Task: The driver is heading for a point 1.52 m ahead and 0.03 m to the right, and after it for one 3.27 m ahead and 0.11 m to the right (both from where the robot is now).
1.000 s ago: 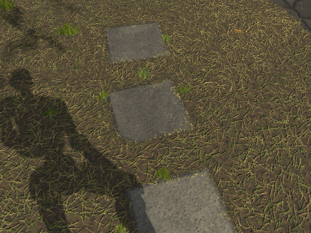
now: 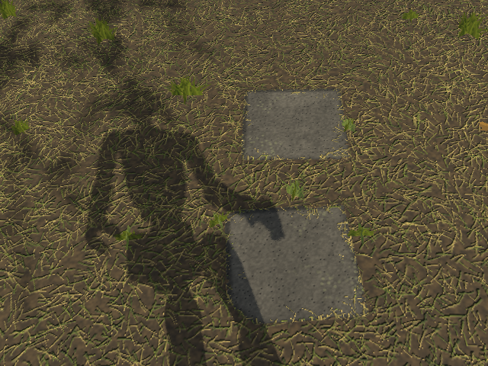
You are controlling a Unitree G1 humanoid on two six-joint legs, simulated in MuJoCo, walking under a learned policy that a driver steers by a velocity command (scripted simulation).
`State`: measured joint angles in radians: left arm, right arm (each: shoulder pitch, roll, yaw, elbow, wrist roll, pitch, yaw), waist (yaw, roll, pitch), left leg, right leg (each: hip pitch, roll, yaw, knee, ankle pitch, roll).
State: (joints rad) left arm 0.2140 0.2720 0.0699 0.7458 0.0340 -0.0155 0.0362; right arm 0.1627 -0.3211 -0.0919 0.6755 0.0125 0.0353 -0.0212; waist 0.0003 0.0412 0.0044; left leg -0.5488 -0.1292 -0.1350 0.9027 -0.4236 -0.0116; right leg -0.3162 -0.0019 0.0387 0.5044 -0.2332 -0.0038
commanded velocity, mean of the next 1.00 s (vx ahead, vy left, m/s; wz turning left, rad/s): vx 0.17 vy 0.00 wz -0.05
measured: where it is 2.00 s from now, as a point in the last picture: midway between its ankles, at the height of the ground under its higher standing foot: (319, 293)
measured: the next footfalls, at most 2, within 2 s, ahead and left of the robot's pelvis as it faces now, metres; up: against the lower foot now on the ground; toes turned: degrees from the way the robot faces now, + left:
left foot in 0.32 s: +0.01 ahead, +0.15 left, +0.00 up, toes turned +11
right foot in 0.88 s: +0.15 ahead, -0.13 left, +0.00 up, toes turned -8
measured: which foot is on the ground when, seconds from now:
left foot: up 0.00-0.30, down 0.32-0.88, up 0.90-1.00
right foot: down 0.00-0.32, up 0.34-0.86, down 0.88-1.00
